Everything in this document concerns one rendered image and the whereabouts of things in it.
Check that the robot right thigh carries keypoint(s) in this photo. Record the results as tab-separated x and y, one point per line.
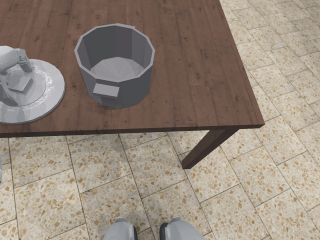
182	230

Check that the left robot shin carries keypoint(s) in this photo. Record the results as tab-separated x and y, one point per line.
120	219

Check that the table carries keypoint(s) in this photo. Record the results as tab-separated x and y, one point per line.
198	80

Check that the knob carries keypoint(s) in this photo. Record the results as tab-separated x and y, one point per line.
19	83

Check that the lid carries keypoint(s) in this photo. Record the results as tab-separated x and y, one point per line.
43	96

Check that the pot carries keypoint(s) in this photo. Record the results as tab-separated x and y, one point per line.
116	63

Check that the left robot hand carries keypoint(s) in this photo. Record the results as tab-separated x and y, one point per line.
9	57

